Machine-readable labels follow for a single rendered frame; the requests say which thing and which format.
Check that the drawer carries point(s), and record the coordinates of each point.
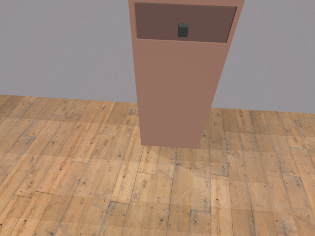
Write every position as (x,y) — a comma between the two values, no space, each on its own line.
(207,23)

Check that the cabinet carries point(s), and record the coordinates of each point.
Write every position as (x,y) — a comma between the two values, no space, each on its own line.
(176,81)

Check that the handle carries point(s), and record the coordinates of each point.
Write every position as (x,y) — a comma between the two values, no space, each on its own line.
(183,30)

